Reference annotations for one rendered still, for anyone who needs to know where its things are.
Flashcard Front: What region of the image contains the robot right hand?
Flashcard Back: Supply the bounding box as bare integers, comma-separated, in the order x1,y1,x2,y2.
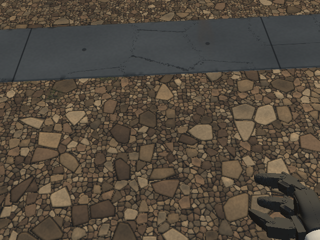
248,171,320,240

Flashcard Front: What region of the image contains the robot right forearm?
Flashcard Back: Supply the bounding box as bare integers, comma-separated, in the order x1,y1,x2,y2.
304,229,320,240

